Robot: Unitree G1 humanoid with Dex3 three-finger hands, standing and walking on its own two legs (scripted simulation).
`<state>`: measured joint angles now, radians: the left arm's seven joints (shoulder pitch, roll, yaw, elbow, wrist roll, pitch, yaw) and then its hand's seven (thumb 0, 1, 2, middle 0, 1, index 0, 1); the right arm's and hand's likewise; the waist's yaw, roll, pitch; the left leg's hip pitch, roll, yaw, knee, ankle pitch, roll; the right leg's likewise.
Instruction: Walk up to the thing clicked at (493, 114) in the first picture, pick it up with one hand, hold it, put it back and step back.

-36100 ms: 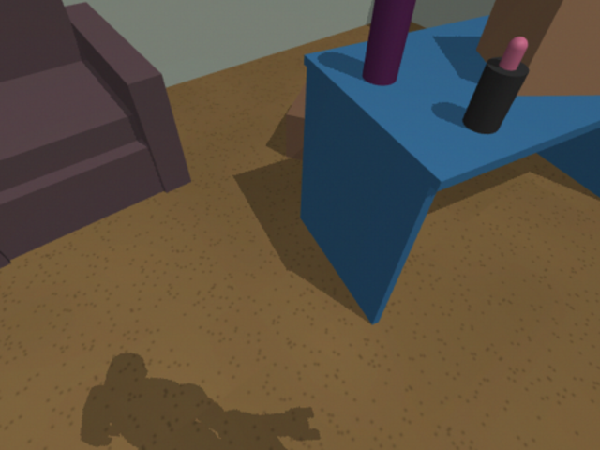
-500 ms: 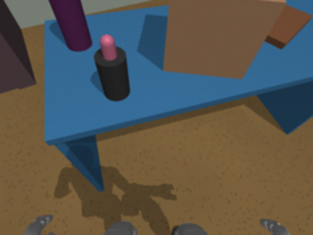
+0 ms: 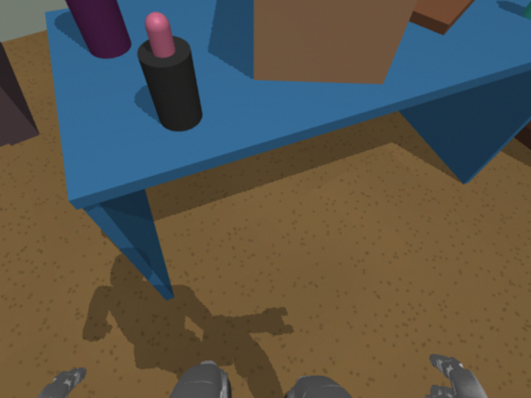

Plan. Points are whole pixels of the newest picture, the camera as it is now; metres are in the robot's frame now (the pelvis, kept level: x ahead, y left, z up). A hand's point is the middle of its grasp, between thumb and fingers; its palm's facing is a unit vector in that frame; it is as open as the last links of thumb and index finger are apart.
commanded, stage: step back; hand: left
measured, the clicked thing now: (169, 72) +0.61 +0.16 +0.09
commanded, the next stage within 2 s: none
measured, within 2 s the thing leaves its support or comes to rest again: neither
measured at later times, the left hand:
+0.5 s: hand out of the picture -0.03 +0.28 -0.14, palm faces +0.08 -0.93 -0.36, open 7.4 cm
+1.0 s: hand out of the picture -0.20 +0.21 -0.12, palm faces +0.03 -0.90 -0.43, open 7.4 cm
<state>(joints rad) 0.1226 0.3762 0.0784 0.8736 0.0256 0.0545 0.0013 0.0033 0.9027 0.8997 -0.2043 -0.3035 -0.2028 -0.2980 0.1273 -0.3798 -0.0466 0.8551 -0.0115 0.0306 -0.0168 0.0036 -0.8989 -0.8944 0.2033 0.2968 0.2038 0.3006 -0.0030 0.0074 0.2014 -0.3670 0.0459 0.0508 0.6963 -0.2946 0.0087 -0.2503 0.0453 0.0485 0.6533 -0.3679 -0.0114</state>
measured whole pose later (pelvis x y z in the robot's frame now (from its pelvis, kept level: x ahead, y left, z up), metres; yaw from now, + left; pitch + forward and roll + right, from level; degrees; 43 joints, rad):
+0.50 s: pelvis -0.13 +0.00 +0.01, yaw +5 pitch -2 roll -1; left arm 0.12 0.39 0.08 0.81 0.01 0.08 0.01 0.00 0.90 0.90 -0.20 -0.30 -0.20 -0.30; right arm 0.17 -0.36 -0.04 0.89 -0.03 0.02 0.00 0.00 -0.90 -0.89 0.20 0.30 0.20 0.30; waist 0.00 -0.05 0.18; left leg -0.26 -0.01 -0.02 0.61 -0.31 0.03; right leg -0.50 0.11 0.14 1.09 -0.51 -0.01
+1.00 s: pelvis -0.28 -0.06 +0.01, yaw +2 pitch -1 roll +2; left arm 0.19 0.35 0.07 0.82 0.04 0.05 0.00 0.00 0.90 0.90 -0.21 -0.30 -0.21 -0.30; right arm 0.17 -0.42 -0.05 0.86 0.00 0.04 -0.03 0.00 -0.90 -0.89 0.20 0.30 0.20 0.30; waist 0.02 0.03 0.14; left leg -0.47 -0.11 -0.12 1.12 -0.49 -0.02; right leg -0.31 -0.02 0.01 0.63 -0.30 -0.03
